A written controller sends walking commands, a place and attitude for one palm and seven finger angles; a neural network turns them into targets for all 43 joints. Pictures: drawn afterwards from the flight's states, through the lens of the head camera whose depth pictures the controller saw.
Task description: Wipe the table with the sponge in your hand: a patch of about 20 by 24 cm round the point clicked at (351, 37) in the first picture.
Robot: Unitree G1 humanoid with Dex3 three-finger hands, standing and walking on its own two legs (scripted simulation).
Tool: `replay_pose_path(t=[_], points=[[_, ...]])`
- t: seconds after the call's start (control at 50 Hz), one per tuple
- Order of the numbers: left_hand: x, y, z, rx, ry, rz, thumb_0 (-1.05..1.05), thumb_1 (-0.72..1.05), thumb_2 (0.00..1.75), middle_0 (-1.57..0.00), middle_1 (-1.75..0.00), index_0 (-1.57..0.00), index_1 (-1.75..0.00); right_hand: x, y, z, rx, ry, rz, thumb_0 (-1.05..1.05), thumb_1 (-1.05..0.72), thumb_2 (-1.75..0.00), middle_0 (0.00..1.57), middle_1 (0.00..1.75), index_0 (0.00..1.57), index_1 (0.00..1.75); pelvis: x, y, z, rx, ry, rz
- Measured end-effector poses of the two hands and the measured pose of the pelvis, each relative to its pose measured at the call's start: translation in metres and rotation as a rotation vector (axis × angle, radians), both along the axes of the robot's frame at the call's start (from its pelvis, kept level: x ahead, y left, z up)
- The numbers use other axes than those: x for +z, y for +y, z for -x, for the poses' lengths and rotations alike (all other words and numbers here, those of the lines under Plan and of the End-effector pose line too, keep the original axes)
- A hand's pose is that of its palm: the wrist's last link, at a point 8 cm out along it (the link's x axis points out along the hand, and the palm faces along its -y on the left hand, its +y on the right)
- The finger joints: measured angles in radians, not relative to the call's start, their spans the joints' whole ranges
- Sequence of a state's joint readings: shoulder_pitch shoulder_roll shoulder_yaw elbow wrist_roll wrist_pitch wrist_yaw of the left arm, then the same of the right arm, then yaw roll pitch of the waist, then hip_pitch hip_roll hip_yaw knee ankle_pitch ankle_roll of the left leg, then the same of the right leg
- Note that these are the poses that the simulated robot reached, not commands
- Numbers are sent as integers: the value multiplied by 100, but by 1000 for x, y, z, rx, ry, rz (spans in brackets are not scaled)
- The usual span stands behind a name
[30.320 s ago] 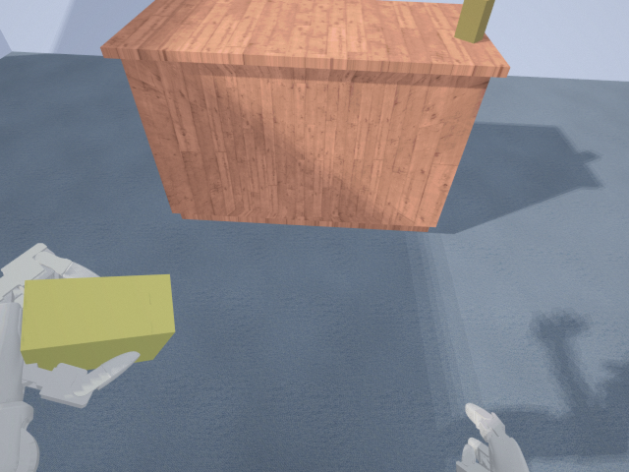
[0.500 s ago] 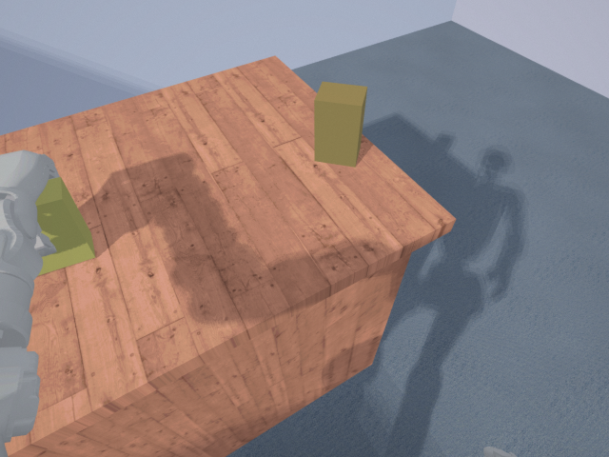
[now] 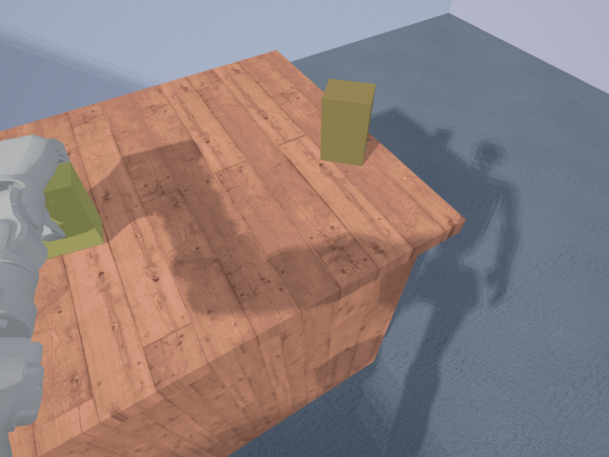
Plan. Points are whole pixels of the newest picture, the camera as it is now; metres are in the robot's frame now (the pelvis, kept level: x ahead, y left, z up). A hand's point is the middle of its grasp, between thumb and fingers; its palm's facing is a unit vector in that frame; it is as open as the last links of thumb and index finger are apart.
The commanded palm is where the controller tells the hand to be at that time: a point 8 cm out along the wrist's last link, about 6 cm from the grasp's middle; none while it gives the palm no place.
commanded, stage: slide across to the middle lane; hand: left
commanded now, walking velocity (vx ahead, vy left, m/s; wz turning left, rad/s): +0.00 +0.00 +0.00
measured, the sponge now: (46, 224) +0.40 +0.38 +0.08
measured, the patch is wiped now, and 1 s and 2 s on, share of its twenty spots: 0.40 0.40 0.75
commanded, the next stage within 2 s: wipe back along the middle lane in 0.38 s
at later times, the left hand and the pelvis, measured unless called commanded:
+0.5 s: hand (74, 163) +0.44 +0.32 +0.15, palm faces -0.08 -0.01 -1.00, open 9.8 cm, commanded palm +0.42 +0.30 +0.20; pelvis +0.01 -0.01 +0.00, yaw +0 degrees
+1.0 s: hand (84, 215) +0.37 +0.29 +0.13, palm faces -0.04 -0.03 -1.00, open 9.8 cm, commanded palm +0.36 +0.27 +0.18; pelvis +0.00 -0.03 +0.00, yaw +1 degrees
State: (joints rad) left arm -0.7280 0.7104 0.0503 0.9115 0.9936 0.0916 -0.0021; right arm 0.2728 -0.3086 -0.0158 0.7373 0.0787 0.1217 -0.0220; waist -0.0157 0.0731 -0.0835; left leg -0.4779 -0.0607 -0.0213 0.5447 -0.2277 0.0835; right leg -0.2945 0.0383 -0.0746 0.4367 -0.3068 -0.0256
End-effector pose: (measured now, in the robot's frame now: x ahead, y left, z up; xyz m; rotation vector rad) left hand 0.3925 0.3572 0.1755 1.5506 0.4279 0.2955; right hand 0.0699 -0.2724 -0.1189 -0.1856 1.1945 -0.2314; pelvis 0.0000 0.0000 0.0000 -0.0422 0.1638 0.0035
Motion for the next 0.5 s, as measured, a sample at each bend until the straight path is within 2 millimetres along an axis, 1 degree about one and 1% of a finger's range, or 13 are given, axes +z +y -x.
replay_pose_path(t=[0.16,0.26,0.36,0.44,0.5], points=[[4,-33,-17,-34,-50,8,1,-49,106,-77,-137,-77,-137,1,22,-33,59,-111,-44,0,-91,-89,20,30,20,30,1,5,4,5,-2,-7],[10,-43,-24,4,-69,10,1,-49,106,-77,-137,-77,-137,3,29,-46,74,-156,-68,0,-90,-89,20,30,20,30,1,4,1,-3,-1,-11],[19,-43,-27,60,-50,0,1,-49,106,-77,-137,-77,-137,3,26,-48,72,-164,-73,0,-90,-89,20,30,20,30,2,0,-3,-3,-8,-14],[25,-43,-30,72,-24,1,1,-49,106,-77,-137,-77,-137,3,17,-45,65,-146,-61,0,-90,-89,20,30,20,30,2,-4,-7,0,-15,-16],[29,-48,-33,56,-8,-7,0,-49,106,-77,-137,-77,-137,2,10,-41,57,-129,-50,0,-90,-89,20,30,20,30,3,-6,-10,3,-22,-18]])
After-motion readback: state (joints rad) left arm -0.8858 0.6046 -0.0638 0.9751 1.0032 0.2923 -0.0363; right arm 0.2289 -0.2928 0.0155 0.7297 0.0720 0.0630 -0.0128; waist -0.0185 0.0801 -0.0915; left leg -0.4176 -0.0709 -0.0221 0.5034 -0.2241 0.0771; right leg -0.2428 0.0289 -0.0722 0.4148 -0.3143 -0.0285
